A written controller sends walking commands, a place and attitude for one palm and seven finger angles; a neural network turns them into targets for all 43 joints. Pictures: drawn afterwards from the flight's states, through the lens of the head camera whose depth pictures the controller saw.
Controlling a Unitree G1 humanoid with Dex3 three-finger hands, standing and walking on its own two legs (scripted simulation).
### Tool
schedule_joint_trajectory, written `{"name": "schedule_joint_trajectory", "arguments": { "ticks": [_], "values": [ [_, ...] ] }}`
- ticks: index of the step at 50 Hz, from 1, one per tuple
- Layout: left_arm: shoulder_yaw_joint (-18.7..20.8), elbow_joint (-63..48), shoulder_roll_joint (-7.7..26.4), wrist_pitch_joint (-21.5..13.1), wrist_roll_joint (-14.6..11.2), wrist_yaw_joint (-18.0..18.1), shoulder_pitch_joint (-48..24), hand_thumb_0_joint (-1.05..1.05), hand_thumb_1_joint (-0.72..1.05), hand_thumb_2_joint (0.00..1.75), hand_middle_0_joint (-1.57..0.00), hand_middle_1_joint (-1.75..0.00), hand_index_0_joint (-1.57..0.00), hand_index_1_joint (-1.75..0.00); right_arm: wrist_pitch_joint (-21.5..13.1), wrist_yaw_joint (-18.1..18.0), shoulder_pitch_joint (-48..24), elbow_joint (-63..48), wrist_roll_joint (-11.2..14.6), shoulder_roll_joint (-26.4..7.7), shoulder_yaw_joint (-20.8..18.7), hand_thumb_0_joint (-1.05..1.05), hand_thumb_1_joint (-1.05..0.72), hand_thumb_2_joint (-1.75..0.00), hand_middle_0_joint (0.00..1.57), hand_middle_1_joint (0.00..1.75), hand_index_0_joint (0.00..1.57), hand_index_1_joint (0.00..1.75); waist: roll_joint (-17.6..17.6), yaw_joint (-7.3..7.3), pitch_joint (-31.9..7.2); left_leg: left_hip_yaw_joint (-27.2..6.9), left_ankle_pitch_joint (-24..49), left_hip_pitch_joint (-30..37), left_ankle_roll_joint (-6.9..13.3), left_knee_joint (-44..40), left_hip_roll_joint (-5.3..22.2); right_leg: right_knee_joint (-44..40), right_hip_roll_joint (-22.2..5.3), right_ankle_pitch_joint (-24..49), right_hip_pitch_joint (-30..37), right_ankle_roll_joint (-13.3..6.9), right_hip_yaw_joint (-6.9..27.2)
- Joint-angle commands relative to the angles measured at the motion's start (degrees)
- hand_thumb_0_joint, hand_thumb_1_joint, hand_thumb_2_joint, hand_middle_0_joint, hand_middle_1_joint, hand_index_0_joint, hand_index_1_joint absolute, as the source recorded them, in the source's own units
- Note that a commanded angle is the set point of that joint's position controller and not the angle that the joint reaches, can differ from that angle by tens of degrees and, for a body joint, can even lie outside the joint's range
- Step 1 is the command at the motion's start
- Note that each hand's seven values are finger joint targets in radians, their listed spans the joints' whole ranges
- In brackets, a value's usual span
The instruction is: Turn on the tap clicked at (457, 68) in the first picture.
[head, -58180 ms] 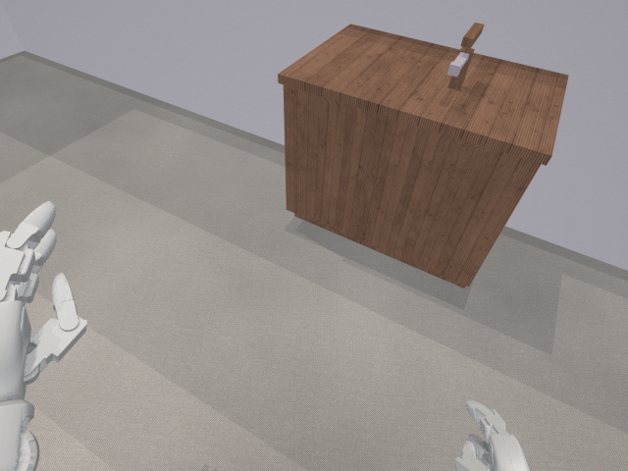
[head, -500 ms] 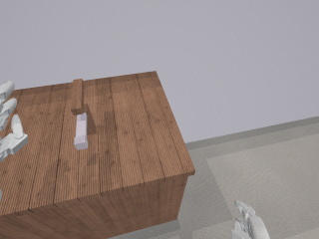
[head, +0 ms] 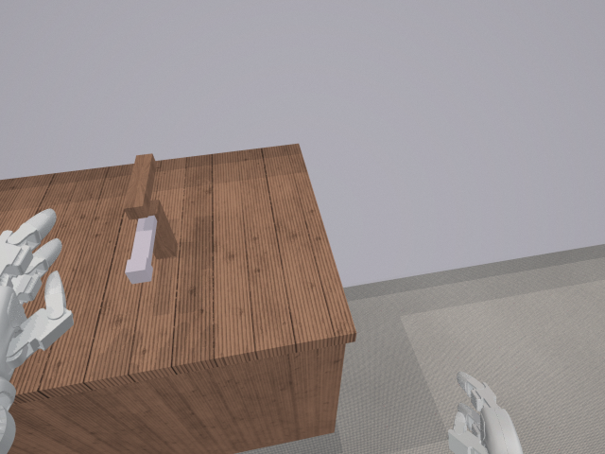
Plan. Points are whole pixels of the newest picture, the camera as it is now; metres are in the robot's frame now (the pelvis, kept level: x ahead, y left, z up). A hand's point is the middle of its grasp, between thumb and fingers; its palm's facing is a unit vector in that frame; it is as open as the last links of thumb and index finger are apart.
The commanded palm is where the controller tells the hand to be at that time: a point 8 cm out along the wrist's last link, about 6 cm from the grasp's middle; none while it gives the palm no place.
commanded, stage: turn the palm inward beside the body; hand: left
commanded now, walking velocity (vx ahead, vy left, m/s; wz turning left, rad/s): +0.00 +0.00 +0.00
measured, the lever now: (139, 270) +0.34 +0.28 +0.05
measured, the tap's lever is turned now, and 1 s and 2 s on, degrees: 0 0 0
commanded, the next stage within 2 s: reach beside the lever's end, fingers flat in 1.52 s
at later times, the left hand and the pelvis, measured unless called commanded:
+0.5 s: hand (64, 338) +0.19 +0.26 +0.14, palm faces +0.40 -0.88 -0.25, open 7.4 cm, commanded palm +0.14 +0.30 +0.15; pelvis +0.00 +0.02 +0.00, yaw +0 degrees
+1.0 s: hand (72, 367) +0.16 +0.25 +0.13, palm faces +0.43 -0.89 -0.16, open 7.4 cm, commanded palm +0.11 +0.29 +0.14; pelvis -0.01 +0.02 +0.00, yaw +1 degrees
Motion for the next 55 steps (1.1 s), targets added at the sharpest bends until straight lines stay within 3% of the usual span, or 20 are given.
{"name": "schedule_joint_trajectory", "arguments": {
  "ticks": [1, 2, 9, 11, 12, 16, 17, 21, 22, 31, 32, 34, 36, 37, 41, 42, 48, 51, 52, 55],
  "values": [
    [12.52, -10.04, 13.77, -3.42, -2.10, 2.46, -1.26, 0.00, 0.90, 0.90, -0.20, -0.30, -0.20, -0.30, -3.26, -0.07, -4.85, -8.17, 0.99, -6.83, -2.74, 0.00, -0.90, -0.90, 0.20, 0.30, 0.20, 0.30, -0.36, 1.36, -4.99, 0.95, 10.30, 0.76, 2.69, -0.81, -1.46, -8.97, -5.42, 18.69, 2.65, 5.75, 9.45],
    [9.14, -11.50, 10.37, -3.23, -2.29, 2.52, -2.90, 0.00, 0.90, 0.90, -0.20, -0.30, -0.20, -0.30, -3.43, 0.04, -4.89, -9.07, 1.00, -6.58, -2.51, 0.00, -0.90, -0.90, 0.20, 0.30, 0.20, 0.30, -0.85, 0.79, -4.76, 0.88, 9.67, 0.20, 2.81, -1.00, -1.58, -8.87, -5.71, 17.51, 1.98, 5.75, 9.15],
    [5.72, -14.47, 8.55, -2.74, -1.94, 3.50, -2.61, 0.00, 0.90, 0.90, -0.20, -0.30, -0.20, -0.30, -5.18, -0.74, -4.41, -9.28, 0.99, -7.20, -2.95, 0.00, -0.90, -0.90, 0.20, 0.30, 0.20, 0.30, -2.35, 0.30, -5.32, 0.47, 8.74, 0.45, 3.30, -0.59, -1.44, -8.73, -5.27, 13.33, -0.01, 5.55, 8.88],
    [6.21, -15.89, 9.36, -3.43, -1.21, 4.30, -0.90, 0.00, 0.90, 0.90, -0.20, -0.30, -0.20, -0.30, -5.77, -0.81, -4.37, -8.97, 0.90, -7.22, -2.94, 0.00, -0.90, -0.90, 0.20, 0.30, 0.20, 0.30, -1.68, 0.84, -5.46, 0.76, 10.03, 1.76, 3.71, -1.13, -1.66, -8.01, -3.99, 13.39, -0.59, 4.89, 6.91],
    [3.93, -18.02, 7.13, -4.12, -1.06, 4.57, -1.83, 0.00, 0.90, 0.90, -0.20, -0.30, -0.20, -0.30, -6.17, -0.78, -4.16, -9.33, 0.80, -6.94, -2.93, 0.00, -0.90, -0.90, 0.20, 0.30, 0.20, 0.30, -0.97, 0.41, -6.80, 0.94, 10.65, 2.61, 3.93, -1.39, -1.97, -7.45, -3.68, 13.44, -0.77, 4.62, 5.79],
    [5.91, -17.95, 8.34, -4.41, -0.67, 6.90, 2.47, 0.00, 0.90, 0.90, -0.20, -0.30, -0.20, -0.30, -7.13, -0.76, -3.95, -8.57, 0.63, -7.10, -2.79, 0.00, -0.90, -0.90, 0.20, 0.30, 0.20, 0.30, -0.08, 1.41, -6.05, 0.65, 11.24, 2.71, 3.74, -1.96, -1.91, -6.70, -2.76, 12.77, -1.25, 3.85, 4.25],
    [3.07, -19.39, 5.22, -4.25, -0.71, 7.07, 1.45, 0.00, 0.90, 0.90, -0.20, -0.30, -0.20, -0.30, -7.23, -0.67, -4.24, -9.27, 0.63, -6.70, -2.56, 0.00, -0.90, -0.90, 0.20, 0.30, 0.20, 0.30, 1.27, 1.00, -6.58, 0.76, 10.78, 2.76, 3.69, -2.19, -2.05, -6.34, -2.85, 11.96, -1.60, 3.74, 3.75],
    [3.71, -17.72, 5.26, -2.07, -0.94, 8.32, 3.81, 0.00, 0.90, 0.90, -0.20, -0.30, -0.20, -0.30, -7.22, -1.02, -4.59, -8.94, 0.65, -6.96, -2.23, 0.00, -0.90, -0.90, 0.20, 0.30, 0.20, 0.30, -0.82, 1.32, -4.44, 0.10, 9.39, 1.99, 3.53, -2.89, -1.76, -6.78, -2.34, 9.96, -2.36, 3.55, 3.18],
    [1.19, -18.82, 2.68, -1.67, -1.20, 8.15, 3.17, 0.00, 0.90, 0.90, -0.20, -0.30, -0.20, -0.30, -7.17, -1.01, -4.79, -9.74, 0.70, -6.73, -2.13, 0.00, -0.90, -0.90, 0.20, 0.30, 0.20, 0.30, -0.75, 0.95, -5.00, 0.22, 9.41, 2.16, 3.56, -2.88, -1.78, -6.63, -2.49, 10.22, -2.37, 3.57, 3.06],
    [-0.34, -21.88, 2.86, -0.22, -0.09, 9.69, 3.52, 0.00, 0.90, 0.90, -0.20, -0.30, -0.20, -0.30, -7.20, -1.34, -5.34, -9.56, 0.45, -6.53, -1.33, 0.00, -0.90, -0.90, 0.20, 0.30, 0.20, 0.30, 0.85, 0.99, -4.20, -1.02, 8.22, 3.08, 3.26, -3.62, -1.45, -6.81, -1.95, 7.45, -3.30, 3.14, 2.33],
    [-2.52, -22.16, 0.43, -0.06, -0.27, 9.71, 2.88, 0.00, 0.90, 0.90, -0.20, -0.30, -0.20, -0.30, -7.10, -1.32, -5.61, -10.20, 0.34, -6.25, -1.13, 0.00, -0.90, -0.90, 0.20, 0.30, 0.20, 0.30, 0.13, 0.52, -4.06, -1.10, 7.76, 2.92, 3.29, -3.77, -1.53, -6.69, -2.14, 7.15, -3.44, 3.18, 2.21],
    [-2.21, -21.60, 0.55, 0.27, -0.65, 10.00, 3.63, 0.00, 0.90, 0.90, -0.20, -0.30, -0.20, -0.30, -7.04, -1.44, -5.82, -10.24, 0.28, -6.47, -1.20, 0.00, -0.90, -0.90, 0.20, 0.30, 0.20, 0.30, -1.15, 0.69, -4.15, -1.21, 7.66, 2.65, 3.31, -3.62, -1.46, -6.79, -2.09, 7.15, -3.29, 3.26, 2.26],
    [-1.23, -22.63, 1.80, 0.60, -0.19, 10.49, 4.03, 0.00, 0.90, 0.90, -0.20, -0.30, -0.20, -0.30, -6.83, -1.53, -5.89, -9.85, 0.43, -6.30, -1.17, 0.00, -0.90, -0.90, 0.20, 0.30, 0.20, 0.30, 1.14, 1.03, -4.20, -1.25, 7.65, 3.21, 3.11, -3.87, -1.38, -6.98, -2.01, 6.74, -3.10, 3.03, 2.20],
    [-3.55, -23.40, -0.62, 0.64, -0.30, 10.49, 3.61, 0.00, 0.90, 0.90, -0.20, -0.30, -0.20, -0.30, -6.83, -1.44, -6.11, -10.51, 0.34, -6.06, -0.98, 0.00, -0.90, -0.90, 0.20, 0.30, 0.20, 0.30, 0.86, 0.78, -4.71, -1.35, 7.79, 3.35, 3.05, -3.96, -1.46, -6.61, -2.17, 6.88, -2.96, 2.97, 2.07],
    [-2.53, -23.53, 0.63, 1.04, -0.38, 10.97, 5.56, 0.00, 0.90, 0.90, -0.20, -0.30, -0.20, -0.30, -6.88, -1.50, -5.98, -10.08, 0.29, -6.18, -0.95, 0.00, -0.90, -0.90, 0.20, 0.30, 0.20, 0.30, 1.64, 1.27, -4.32, -1.37, 7.88, 3.14, 3.02, -3.81, -1.49, -6.91, -2.08, 7.15, -2.62, 2.88, 2.21],
    [-5.19, -23.63, -2.13, 1.20, -0.60, 10.93, 5.01, 0.00, 0.90, 0.90, -0.20, -0.30, -0.20, -0.30, -6.79, -1.50, -6.37, -10.61, 0.32, -5.89, -0.74, 0.00, -0.90, -0.90, 0.20, 0.30, 0.20, 0.30, 0.20, 0.57, -3.69, -1.48, 7.20, 3.10, 3.08, -3.86, -1.47, -6.80, -2.17, 6.55, -3.35, 2.98, 1.87],
    [-4.47, -24.10, -1.38, 2.08, -1.13, 11.71, 5.34, 0.00, 0.90, 0.90, -0.20, -0.30, -0.20, -0.30, -6.83, -1.80, -6.72, -10.84, 0.46, -6.09, -0.75, 0.00, -0.90, -0.90, 0.20, 0.30, 0.20, 0.30, -0.85, 0.85, -3.35, -1.46, 5.64, 2.23, 3.26, -3.86, -1.56, -7.65, -2.28, 4.98, -2.79, 3.09, 2.40],
    [-2.57, -24.09, 0.29, 2.42, -1.14, 12.46, 5.45, 0.00, 0.90, 0.90, -0.20, -0.30, -0.20, -0.30, -6.94, -1.96, -6.59, -10.15, 0.33, -6.08, -0.75, 0.00, -0.90, -0.90, 0.20, 0.30, 0.20, 0.30, 1.02, 1.28, -3.15, -1.42, 5.20, 2.30, 3.28, -3.77, -1.76, -8.17, -2.26, 4.36, -2.81, 3.07, 2.68],
    [-5.33, -25.08, -2.50, 2.33, -1.44, 12.42, 4.37, 0.00, 0.90, 0.90, -0.20, -0.30, -0.20, -0.30, -7.03, -1.89, -7.12, -10.64, 0.50, -5.73, -0.57, 0.00, -0.90, -0.90, 0.20, 0.30, 0.20, 0.30, 0.98, 0.60, -3.42, -1.38, 4.94, 2.61, 3.30, -3.73, -1.86, -8.09, -2.55, 4.16, -2.86, 3.07, 2.71],
    [-4.63, -23.57, -2.02, 3.19, -2.48, 12.18, 4.92, 0.00, 0.90, 0.90, -0.20, -0.30, -0.20, -0.30, -7.40, -2.07, -7.33, -10.42, 0.51, -6.12, -0.57, 0.00, -0.90, -0.90, 0.20, 0.30, 0.20, 0.30, -0.91, 0.91, -2.81, -1.39, 4.28, 1.95, 3.57, -3.55, -1.90, -8.95, -2.66, 3.63, -2.53, 3.24, 3.28]
  ]
}}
